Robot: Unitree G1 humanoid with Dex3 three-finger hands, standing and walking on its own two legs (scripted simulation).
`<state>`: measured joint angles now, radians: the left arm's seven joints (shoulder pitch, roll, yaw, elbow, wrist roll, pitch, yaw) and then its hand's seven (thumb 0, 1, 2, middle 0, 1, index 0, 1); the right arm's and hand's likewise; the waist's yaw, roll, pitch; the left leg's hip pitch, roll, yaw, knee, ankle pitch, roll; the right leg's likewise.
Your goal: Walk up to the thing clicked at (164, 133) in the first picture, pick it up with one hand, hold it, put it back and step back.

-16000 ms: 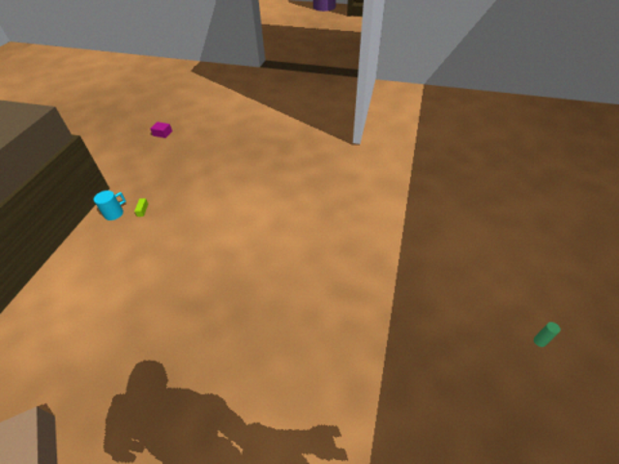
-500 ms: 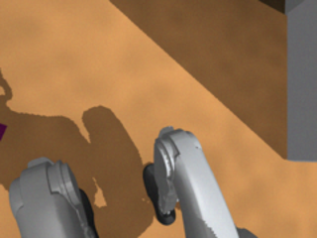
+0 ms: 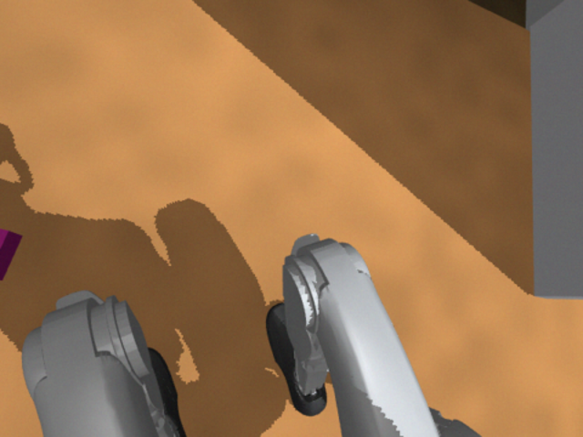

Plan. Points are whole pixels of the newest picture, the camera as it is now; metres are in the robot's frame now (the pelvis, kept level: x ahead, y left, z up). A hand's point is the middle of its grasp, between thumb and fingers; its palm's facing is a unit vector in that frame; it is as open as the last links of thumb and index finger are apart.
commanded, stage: rise first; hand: left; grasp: from above
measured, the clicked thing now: out of the picture +0.42 +0.37 -0.29
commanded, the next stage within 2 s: none
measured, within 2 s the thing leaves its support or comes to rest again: neither
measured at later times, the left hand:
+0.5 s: hand out of the picture +0.39 +0.40 -0.17, palm faces +0.00 -0.42 -0.91, open 14.2 cm
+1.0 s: hand out of the picture +0.40 +0.39 -0.18, palm faces +0.01 -0.44 -0.90, open 14.2 cm
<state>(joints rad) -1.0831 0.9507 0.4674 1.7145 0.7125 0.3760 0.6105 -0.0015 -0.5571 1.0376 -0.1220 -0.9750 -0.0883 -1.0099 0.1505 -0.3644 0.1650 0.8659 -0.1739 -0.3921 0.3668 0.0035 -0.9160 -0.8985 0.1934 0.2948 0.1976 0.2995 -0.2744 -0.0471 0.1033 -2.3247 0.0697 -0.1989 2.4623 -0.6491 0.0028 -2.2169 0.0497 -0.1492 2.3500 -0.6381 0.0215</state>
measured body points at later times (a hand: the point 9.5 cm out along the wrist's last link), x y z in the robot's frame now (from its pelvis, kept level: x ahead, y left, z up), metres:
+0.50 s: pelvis +0.00 +0.00 +0.00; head +0.26 +0.09 +0.37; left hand +0.40 +0.42 -0.12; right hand +0.03 -0.26 -0.07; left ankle +0.08 +0.13 -0.28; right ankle +0.12 -0.11 -0.28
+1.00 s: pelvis +0.00 +0.00 +0.01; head +0.26 +0.09 +0.36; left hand +0.40 +0.41 -0.13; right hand +0.03 -0.26 -0.07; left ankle +0.08 +0.13 -0.28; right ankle +0.12 -0.11 -0.28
